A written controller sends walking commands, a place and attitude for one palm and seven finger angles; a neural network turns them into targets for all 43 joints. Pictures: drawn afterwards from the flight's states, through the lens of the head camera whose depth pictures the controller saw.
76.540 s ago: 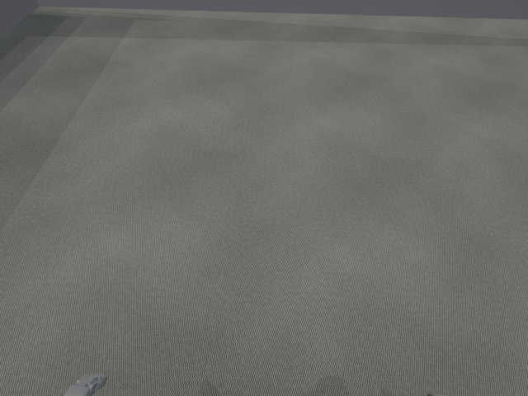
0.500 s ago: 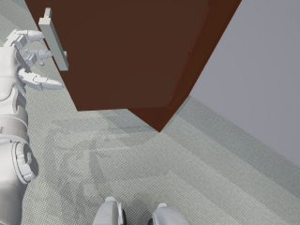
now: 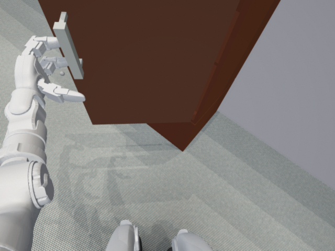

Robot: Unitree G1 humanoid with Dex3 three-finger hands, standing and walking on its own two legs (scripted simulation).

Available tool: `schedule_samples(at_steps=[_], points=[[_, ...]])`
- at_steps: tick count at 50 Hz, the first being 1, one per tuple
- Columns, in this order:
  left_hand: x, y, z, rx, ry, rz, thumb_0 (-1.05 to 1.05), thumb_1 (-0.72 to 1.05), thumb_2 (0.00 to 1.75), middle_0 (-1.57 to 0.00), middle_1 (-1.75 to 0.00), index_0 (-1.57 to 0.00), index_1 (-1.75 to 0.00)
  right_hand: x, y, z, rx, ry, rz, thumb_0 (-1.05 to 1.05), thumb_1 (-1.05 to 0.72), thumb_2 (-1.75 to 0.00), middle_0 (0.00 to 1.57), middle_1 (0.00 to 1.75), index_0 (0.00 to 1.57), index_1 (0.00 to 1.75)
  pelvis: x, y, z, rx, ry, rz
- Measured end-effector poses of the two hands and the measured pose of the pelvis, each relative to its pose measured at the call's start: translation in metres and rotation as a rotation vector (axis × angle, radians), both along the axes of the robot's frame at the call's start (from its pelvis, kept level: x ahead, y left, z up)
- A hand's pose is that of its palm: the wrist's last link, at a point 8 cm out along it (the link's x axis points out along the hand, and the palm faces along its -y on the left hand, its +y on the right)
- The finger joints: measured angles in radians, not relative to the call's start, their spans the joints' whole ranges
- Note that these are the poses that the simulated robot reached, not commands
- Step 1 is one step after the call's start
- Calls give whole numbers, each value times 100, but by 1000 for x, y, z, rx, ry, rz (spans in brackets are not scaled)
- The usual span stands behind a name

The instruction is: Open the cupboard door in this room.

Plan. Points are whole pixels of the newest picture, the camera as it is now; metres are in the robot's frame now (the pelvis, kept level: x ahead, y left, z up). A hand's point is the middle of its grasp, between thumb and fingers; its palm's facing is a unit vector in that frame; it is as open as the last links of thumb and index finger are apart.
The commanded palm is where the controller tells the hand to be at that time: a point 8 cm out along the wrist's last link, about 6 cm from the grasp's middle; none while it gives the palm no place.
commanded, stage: slide the fingers in behind the handle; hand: left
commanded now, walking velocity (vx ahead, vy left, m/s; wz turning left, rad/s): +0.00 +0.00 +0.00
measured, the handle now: (71, 48) +0.58 +0.21 +0.09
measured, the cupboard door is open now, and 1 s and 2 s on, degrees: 44 43 43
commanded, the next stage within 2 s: move the hooked fingers beside the handle in 0.78 s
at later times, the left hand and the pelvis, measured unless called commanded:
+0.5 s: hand (65, 74) +0.50 +0.21 +0.09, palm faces +0.10 -1.00 -0.01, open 14.4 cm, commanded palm +0.48 +0.21 +0.08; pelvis +0.00 +0.00 +0.00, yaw +2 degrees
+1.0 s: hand (64, 73) +0.50 +0.21 +0.09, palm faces +0.09 -1.00 -0.01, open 14.3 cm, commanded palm +0.49 +0.22 +0.08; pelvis -0.01 +0.01 -0.01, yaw +2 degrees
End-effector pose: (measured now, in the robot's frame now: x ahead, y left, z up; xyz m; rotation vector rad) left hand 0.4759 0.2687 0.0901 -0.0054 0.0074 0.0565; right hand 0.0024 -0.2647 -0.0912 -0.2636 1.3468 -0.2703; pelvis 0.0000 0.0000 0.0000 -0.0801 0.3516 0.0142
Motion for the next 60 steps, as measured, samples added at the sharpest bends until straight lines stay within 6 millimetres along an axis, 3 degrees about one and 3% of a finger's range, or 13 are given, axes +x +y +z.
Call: schedule_samples(at_steps=[17, 36, 60], points=[[-3, -5, 0, 12, -3, 34, -1, -50, 30, -25, -122, -24, -121, -4, 2, -6, 21, 35, 35, 0, -91, -89, 21, 30, 20, 30, -2, -1, -2, -5, 8, 28], [-4, -7, 0, 12, -9, 32, -1, -50, 30, -21, -121, -21, -120, 9, 8, -7, 27, -4, 66, 0, -91, -89, 21, 30, 20, 30, -3, 6, -3, -11, 5, 37], [3, -4, 0, 14, -11, 22, -1, -50, 30, -25, -122, -24, -121, -6, 13, -7, 19, 25, 51, 0, -91, -89, 21, 30, 20, 30, -6, 11, -6, -15, 19, 31]])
